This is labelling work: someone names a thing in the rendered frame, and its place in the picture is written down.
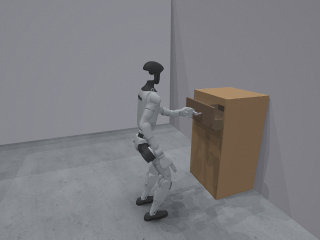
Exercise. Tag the robot right hand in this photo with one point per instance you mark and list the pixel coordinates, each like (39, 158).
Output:
(164, 163)

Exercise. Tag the robot right forearm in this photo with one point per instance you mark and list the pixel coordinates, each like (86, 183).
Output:
(149, 137)

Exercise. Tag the cabinet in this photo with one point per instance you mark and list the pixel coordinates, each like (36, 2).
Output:
(225, 161)

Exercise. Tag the drawer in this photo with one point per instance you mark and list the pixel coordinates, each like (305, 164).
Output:
(211, 115)

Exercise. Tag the robot left shin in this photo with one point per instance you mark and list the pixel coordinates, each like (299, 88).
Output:
(149, 183)

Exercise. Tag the robot left hand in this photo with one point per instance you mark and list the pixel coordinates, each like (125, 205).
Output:
(187, 112)

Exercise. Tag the robot head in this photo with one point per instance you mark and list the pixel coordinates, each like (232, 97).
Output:
(154, 68)

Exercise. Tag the robot left forearm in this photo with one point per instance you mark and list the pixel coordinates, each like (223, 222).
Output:
(171, 113)

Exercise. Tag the robot right upper arm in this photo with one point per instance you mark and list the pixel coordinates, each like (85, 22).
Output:
(152, 102)

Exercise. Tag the handle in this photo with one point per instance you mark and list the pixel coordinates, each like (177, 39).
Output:
(195, 113)

